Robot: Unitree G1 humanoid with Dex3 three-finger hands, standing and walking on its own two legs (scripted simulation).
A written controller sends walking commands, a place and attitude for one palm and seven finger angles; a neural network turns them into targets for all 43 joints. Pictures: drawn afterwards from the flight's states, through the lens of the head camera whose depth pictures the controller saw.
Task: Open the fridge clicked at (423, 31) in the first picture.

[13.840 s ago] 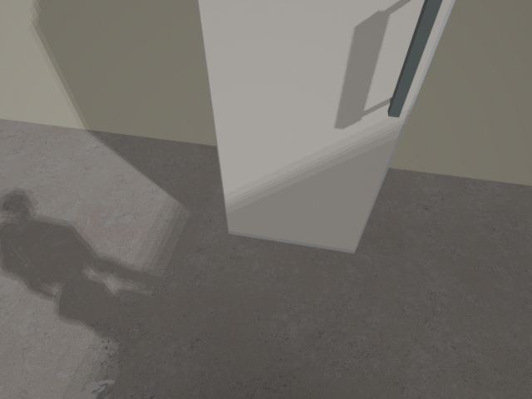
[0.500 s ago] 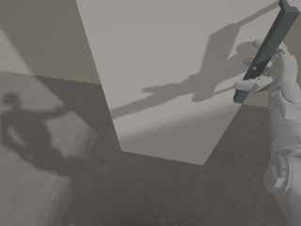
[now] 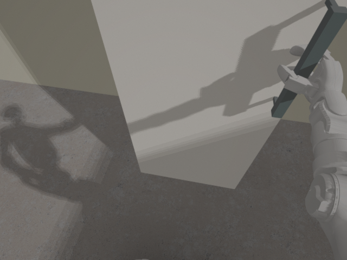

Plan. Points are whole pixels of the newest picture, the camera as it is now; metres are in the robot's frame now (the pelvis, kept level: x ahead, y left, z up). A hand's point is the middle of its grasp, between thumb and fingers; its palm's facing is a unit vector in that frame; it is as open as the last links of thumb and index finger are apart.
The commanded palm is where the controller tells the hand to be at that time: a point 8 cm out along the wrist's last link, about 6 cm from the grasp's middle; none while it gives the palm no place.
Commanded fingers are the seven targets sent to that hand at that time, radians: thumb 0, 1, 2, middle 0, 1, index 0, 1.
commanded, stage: grip the handle and tug to test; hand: right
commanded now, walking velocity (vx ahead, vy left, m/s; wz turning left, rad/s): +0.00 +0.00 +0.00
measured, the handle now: (298, 67) +0.54 -0.19 +0.17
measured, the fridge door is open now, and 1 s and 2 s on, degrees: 0 1 30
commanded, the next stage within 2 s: pull the door a little, standing still in 0.84 s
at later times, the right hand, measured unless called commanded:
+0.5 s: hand (291, 77) +0.50 -0.17 +0.17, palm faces +0.03 +1.00 +0.01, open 5.5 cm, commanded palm +0.46 -0.22 +0.17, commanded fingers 0.00 -0.90 -0.90 0.45 1.40 0.45 1.40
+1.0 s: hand (291, 80) +0.49 -0.17 +0.17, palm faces +0.02 +1.00 +0.02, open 5.6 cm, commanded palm +0.45 -0.22 +0.17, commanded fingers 0.00 -0.90 -0.90 0.45 1.40 0.45 1.40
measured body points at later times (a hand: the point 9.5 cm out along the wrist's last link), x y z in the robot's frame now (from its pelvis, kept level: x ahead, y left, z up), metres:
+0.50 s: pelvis +0.00 +0.00 +0.00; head +0.06 +0.00 +0.45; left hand +0.03 +0.27 -0.11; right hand +0.49 -0.22 +0.17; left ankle +0.01 +0.13 -0.73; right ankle -0.03 -0.12 -0.73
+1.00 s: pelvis +0.04 -0.01 +0.01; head +0.07 +0.00 +0.46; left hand +0.12 +0.26 -0.10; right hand +0.48 -0.22 +0.17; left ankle +0.01 +0.13 -0.73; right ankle -0.03 -0.12 -0.73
